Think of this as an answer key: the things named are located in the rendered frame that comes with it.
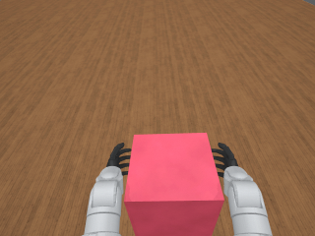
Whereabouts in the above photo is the left robot forearm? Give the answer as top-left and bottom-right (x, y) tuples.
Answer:
(82, 166), (124, 236)

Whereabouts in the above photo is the robot right hand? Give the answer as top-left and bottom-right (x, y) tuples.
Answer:
(211, 143), (238, 178)

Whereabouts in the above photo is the right robot forearm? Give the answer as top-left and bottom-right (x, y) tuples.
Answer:
(223, 166), (273, 236)

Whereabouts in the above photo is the carton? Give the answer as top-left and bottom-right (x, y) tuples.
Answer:
(124, 133), (224, 236)

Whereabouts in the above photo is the robot left hand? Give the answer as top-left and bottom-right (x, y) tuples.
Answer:
(106, 143), (131, 176)

